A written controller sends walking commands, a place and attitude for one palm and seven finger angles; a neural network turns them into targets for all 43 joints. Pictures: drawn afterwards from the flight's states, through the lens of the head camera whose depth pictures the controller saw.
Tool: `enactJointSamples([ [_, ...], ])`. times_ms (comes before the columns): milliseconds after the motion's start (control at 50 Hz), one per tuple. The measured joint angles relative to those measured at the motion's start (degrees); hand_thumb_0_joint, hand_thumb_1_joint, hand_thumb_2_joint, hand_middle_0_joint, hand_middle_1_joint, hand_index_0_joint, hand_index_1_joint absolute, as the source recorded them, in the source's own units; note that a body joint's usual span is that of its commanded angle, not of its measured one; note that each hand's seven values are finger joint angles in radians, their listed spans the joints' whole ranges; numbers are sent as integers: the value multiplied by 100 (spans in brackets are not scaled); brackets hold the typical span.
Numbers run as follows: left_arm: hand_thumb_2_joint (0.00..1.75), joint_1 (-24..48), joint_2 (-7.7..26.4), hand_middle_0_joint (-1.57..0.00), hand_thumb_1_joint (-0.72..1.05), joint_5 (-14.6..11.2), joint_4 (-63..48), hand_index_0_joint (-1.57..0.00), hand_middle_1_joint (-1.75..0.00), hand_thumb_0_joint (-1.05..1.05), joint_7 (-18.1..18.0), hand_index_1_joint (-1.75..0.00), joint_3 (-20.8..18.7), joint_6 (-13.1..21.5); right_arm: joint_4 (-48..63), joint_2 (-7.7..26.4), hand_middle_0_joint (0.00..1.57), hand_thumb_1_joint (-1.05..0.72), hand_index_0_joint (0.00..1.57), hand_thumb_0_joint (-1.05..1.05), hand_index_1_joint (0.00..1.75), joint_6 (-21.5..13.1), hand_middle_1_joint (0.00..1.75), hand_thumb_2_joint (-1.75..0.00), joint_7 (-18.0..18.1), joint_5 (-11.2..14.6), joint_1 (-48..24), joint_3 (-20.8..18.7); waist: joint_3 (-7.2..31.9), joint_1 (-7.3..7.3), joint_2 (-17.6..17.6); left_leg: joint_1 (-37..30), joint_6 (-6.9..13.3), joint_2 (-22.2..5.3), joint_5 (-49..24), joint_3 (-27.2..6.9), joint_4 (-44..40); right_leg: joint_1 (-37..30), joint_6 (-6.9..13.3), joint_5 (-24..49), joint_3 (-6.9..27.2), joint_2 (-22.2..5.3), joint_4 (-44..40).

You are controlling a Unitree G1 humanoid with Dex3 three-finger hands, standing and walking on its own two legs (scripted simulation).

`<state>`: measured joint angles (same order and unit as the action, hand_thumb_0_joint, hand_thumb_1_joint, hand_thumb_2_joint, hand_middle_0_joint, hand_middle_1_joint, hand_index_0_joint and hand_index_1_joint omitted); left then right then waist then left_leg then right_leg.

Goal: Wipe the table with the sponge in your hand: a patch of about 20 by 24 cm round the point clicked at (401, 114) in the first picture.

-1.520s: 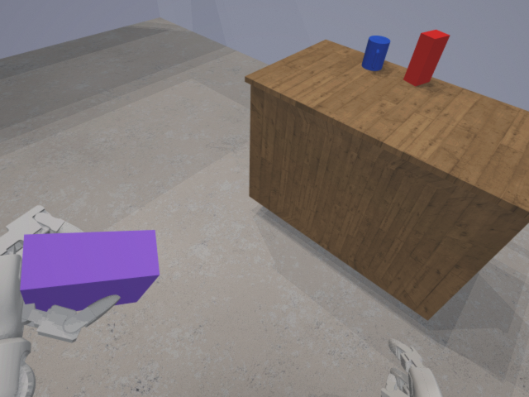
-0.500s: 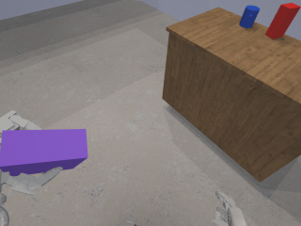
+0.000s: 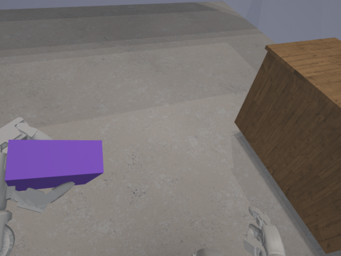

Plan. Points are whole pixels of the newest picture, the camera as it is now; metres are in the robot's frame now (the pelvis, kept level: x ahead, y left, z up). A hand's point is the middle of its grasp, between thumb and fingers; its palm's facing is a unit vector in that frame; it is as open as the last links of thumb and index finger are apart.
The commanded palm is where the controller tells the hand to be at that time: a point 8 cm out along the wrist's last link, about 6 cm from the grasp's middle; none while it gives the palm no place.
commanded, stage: walk around to get in front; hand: left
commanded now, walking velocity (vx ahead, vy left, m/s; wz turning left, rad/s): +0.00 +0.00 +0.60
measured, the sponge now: (68, 166) +0.23 +0.20 +0.15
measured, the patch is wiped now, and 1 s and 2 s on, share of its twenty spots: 0.00 0.00 0.00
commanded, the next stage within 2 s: none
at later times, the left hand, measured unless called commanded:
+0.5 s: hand out of the picture +0.05 +0.23 +0.18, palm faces +0.58 -0.70 -0.43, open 9.6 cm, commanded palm -0.02 +0.27 +0.18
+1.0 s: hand out of the picture -0.02 +0.29 +0.20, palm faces +0.77 -0.44 -0.46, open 9.6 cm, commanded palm -0.07 +0.30 +0.18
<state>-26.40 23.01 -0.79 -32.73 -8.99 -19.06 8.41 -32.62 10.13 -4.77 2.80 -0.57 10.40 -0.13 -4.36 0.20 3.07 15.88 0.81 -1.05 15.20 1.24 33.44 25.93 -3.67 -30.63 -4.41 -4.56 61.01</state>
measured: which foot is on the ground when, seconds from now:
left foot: down 0.00-0.28, up 0.30-0.62, down 0.64-1.00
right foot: up 0.00-0.26, down 0.28-0.64, up 0.66-1.00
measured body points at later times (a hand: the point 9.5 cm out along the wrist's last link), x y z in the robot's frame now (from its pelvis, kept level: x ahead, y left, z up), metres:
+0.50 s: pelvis -0.08 -0.04 +0.01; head -0.08 -0.05 +0.46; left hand +0.01 +0.27 +0.20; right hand +0.13 -0.24 -0.08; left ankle -0.11 +0.08 -0.65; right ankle -0.05 -0.14 -0.73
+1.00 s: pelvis -0.06 -0.02 +0.01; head -0.06 -0.04 +0.46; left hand -0.06 +0.30 +0.22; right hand +0.16 -0.10 -0.10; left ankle -0.15 +0.09 -0.73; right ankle +0.04 -0.09 -0.71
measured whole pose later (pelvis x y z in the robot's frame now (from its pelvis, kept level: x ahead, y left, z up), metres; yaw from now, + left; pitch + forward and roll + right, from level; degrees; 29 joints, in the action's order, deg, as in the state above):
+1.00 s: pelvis -0.06 -0.02 +0.01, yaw +30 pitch -2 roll -1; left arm -26.8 22.2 -0.8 -27.8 -7.8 -20.4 12.1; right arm -37.3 6.6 -6.6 2.3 -0.5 14.3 2.9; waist -0.6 -3.0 -3.0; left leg 10.1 -0.5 -2.6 17.7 -1.2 29.4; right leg 21.8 -3.8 -21.2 -8.6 -3.9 40.0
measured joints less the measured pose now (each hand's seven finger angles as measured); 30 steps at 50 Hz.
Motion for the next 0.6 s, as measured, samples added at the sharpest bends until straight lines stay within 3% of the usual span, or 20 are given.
enactJointSamples([
  [80, 98, -126, 151, -80, -44, -85, -297, -80, -132, 0, 76, -132, -137, 110, 31, -242, 21, -90, 20, 1, 30, -115, 30, -89, -190, 83, 93, 168, 42, 4, -164, 78, -66, -79, -340, -380, -265, 115, -119, 512, 119, 187, -270],
  [180, 98, -389, 41, -80, -44, -217, -95, -80, -132, 0, 107, -132, -223, 108, 0, -280, 21, -90, 20, 1, 30, -105, 30, -89, -185, 115, 224, 267, 235, -88, -411, 282, -112, -21, -632, -659, -432, -317, -168, 579, 165, 343, -1100],
  [260, 98, -268, -81, -80, -44, -211, 367, -80, -132, 0, 98, -132, -160, -97, -76, -194, 21, -90, 20, 1, 30, -62, 30, -89, -118, 91, 241, 272, 303, -210, -500, 555, -183, 133, -802, -831, -387, -1112, -83, 569, 115, 513, -2363],
  [280, 98, -203, -110, -80, -44, -185, 436, -80, -132, 0, 92, -132, -135, -153, -78, -162, 21, -90, 20, 1, 30, -45, 30, -89, -111, 89, 230, 263, 305, -248, -481, 703, -184, 181, -695, -815, -241, -1292, 83, 819, 104, 515, -2815],
  [300, 98, -103, -201, -80, -44, -132, 505, -80, -132, 0, 90, -132, -58, -218, -119, -94, 21, -90, 20, 1, 30, -8, 30, -89, -106, 85, 185, 232, 246, -264, -538, 874, -172, 188, -205, -803, 89, -1280, 291, 1265, 46, 521, -2909],
  [340, 98, 70, -361, -80, -44, -97, 590, -80, -132, 0, 90, -132, 185, -326, -297, 60, 21, -90, 20, 1, 30, 62, 30, -89, -79, 41, 146, 165, 140, -245, -580, 1282, -222, 278, 542, -641, 1364, -1298, 514, 1395, -141, 414, -2845],
  [400, 98, -16, -456, -80, -44, -73, 546, -80, -132, 0, 133, -132, 369, -289, -470, 220, 21, -90, 20, 1, 30, 184, 30, -89, -63, -8, 222, 87, 191, -169, -460, 1641, -344, 282, 464, -245, 2998, -1432, 529, 1416, -330, 189, -3038],
  [440, 98, -148, -367, -80, -44, -61, 484, -80, -132, 0, 172, -132, 354, -201, -470, 276, 21, -90, 20, 1, 30, 253, 30, -89, -1, -7, 292, 31, 260, -82, -362, 1603, -381, 161, 357, -35, 3324, -1505, 509, 1508, -454, 79, -3218],
  [500, 98, -188, -131, -80, -45, -50, 434, -80, -132, 0, 169, -132, 223, -45, -403, 340, 21, -90, 20, 1, 30, 269, 30, -89, 98, -14, 403, -70, 342, 4, -218, 1223, -332, -84, 415, 217, 2717, -1530, 488, 1626, -663, -67, -3402],
  [600, 98, -95, -1, -81, -45, -116, 212, -80, -132, 0, -25, -132, -43, 70, -243, 482, 20, -90, 20, 1, 30, 158, 30, -90, 195, -38, 518, -198, 436, -37, -49, 300, -142, -297, 919, 491, 837, -1253, 396, 1546, -922, -315, -3149],
])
